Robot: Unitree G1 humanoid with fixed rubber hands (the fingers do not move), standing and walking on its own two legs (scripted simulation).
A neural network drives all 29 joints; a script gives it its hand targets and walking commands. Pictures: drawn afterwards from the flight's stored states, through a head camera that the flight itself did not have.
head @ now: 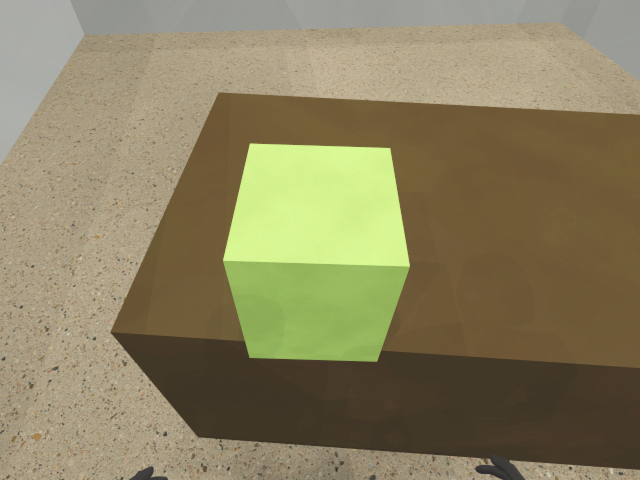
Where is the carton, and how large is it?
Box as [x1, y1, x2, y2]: [223, 144, 409, 361]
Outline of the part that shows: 250,144 223,259 249,357 376,361 409,267 389,148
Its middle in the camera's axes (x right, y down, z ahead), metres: +0.00 +0.03 +0.57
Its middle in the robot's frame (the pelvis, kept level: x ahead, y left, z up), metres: +0.40 +0.01 +0.02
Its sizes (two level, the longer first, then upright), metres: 0.210 0.200 0.250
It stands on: a pedestal, 0.66 m high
